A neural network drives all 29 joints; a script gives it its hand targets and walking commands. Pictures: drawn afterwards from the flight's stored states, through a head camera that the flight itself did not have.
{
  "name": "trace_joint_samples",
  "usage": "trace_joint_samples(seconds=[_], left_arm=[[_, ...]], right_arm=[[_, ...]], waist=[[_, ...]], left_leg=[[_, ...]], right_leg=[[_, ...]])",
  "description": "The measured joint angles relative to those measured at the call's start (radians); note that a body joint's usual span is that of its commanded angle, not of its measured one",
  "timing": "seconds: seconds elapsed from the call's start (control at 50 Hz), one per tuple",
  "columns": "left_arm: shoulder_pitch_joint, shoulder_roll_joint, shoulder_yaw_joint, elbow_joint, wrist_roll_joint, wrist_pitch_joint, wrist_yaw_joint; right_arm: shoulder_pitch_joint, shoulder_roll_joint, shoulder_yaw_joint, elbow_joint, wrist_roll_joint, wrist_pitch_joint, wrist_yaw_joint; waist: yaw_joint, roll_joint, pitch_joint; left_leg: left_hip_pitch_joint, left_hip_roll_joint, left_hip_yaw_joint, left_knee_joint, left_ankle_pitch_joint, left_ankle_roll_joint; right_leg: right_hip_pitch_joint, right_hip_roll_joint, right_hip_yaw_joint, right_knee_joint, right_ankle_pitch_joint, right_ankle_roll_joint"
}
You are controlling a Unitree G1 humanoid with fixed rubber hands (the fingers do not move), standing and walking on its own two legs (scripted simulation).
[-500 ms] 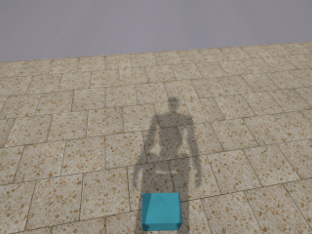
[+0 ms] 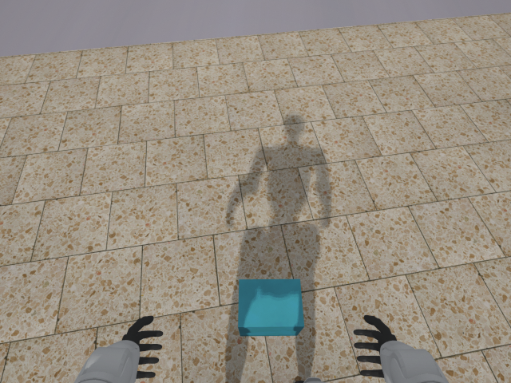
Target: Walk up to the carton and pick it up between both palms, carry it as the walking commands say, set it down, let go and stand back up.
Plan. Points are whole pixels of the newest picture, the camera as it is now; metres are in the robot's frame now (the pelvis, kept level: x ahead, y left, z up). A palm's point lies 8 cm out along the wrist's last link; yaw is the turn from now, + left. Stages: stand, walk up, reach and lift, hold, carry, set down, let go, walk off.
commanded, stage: reach and lift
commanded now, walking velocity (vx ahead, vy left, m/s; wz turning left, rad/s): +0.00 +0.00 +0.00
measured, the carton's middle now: (269, 308) +0.37 -0.05 -0.66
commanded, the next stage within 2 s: none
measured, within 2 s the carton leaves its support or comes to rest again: neither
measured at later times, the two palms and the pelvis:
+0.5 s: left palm (153, 355) +0.19 +0.19 -0.16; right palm (396, 362) +0.17 -0.24 -0.16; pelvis -0.10 -0.05 -0.07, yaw +3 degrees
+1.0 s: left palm (184, 277) +0.34 +0.15 -0.19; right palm (364, 282) +0.32 -0.23 -0.20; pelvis -0.13 -0.04 -0.12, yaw +4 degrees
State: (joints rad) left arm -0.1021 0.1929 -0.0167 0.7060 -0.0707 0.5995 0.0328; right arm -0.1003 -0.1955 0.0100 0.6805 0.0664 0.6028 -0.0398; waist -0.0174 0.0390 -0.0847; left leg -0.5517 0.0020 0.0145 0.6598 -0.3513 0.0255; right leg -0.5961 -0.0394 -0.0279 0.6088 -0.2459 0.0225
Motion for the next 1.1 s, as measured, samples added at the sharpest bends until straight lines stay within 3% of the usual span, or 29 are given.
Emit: trace_joint_samples(seconds=[0.1,0.16,0.32,0.4,0.54,0.74,0.82,0.94,1.0,1.1], left_arm=[[0.112,-0.042,0.057,-0.089,0.093,-0.071,-0.075],[0.124,-0.046,0.107,-0.129,0.141,-0.133,-0.092],[0.050,-0.034,0.108,-0.177,0.132,-0.216,-0.116],[-0.062,-0.009,0.111,-0.165,0.117,-0.207,-0.112],[-0.339,0.051,0.160,0.000,0.101,-0.158,-0.113],[-0.638,0.050,0.204,0.193,0.099,-0.213,-0.071],[-0.737,0.046,0.224,0.242,0.080,-0.258,-0.043],[-0.868,0.042,0.225,0.265,0.054,-0.325,0.008],[-0.904,0.039,0.212,0.259,0.034,-0.357,0.027],[-0.942,0.035,0.237,0.283,0.028,-0.411,0.044]], right_arm=[[0.130,0.107,-0.076,-0.150,-0.089,-0.061,0.004],[0.152,0.157,-0.107,-0.171,-0.118,-0.124,0.017],[0.072,0.155,-0.143,-0.190,-0.119,-0.216,0.021],[-0.019,0.122,-0.171,-0.202,-0.110,-0.200,0.013],[-0.225,0.093,-0.155,-0.150,-0.018,-0.106,-0.023],[-0.567,0.087,-0.230,0.042,-0.038,-0.161,-0.064],[-0.677,0.070,-0.247,0.108,-0.044,-0.220,-0.074],[-0.808,0.006,-0.273,0.210,-0.053,-0.305,-0.062],[-0.838,-0.021,-0.266,0.225,-0.036,-0.351,-0.047],[-0.884,-0.062,-0.265,0.249,-0.031,-0.417,-0.019]], waist=[[0.006,-0.026,-0.007],[0.011,-0.041,-0.014],[-0.002,-0.010,-0.007],[-0.011,-0.007,0.063],[-0.033,-0.034,0.147],[-0.036,-0.038,0.171],[-0.035,-0.043,0.155],[-0.026,-0.022,0.149],[-0.032,-0.018,0.134],[-0.028,0.002,0.096]], left_leg=[[-0.075,0.003,-0.045,-0.010,0.029,-0.023],[-0.164,-0.002,-0.062,0.036,0.029,-0.034],[-0.362,-0.013,-0.082,0.201,0.024,-0.052],[-0.392,-0.008,-0.077,0.309,-0.001,-0.057],[-0.414,0.019,-0.070,0.422,-0.039,-0.049],[-0.561,-0.003,-0.102,0.460,0.005,-0.072],[-0.659,-0.017,-0.089,0.489,0.034,-0.077],[-0.779,-0.036,-0.085,0.530,0.029,-0.075],[-0.829,-0.046,-0.075,0.536,0.021,-0.071],[-0.893,-0.048,-0.073,0.544,-0.005,-0.065]], right_leg=[[-0.067,0.024,0.026,-0.005,0.024,-0.001],[-0.146,0.025,0.028,0.036,0.008,0.000],[-0.338,0.021,0.018,0.204,-0.012,-0.006],[-0.376,0.027,0.023,0.318,-0.034,-0.012],[-0.404,0.044,0.016,0.440,-0.095,-0.018],[-0.549,0.053,0.014,0.482,-0.104,-0.012],[-0.650,0.058,0.041,0.508,-0.030,-0.010],[-0.770,0.059,0.061,0.555,-0.056,0.000],[-0.820,0.055,0.074,0.557,-0.012,-0.001],[-0.883,0.051,0.075,0.567,-0.048,0.002]])
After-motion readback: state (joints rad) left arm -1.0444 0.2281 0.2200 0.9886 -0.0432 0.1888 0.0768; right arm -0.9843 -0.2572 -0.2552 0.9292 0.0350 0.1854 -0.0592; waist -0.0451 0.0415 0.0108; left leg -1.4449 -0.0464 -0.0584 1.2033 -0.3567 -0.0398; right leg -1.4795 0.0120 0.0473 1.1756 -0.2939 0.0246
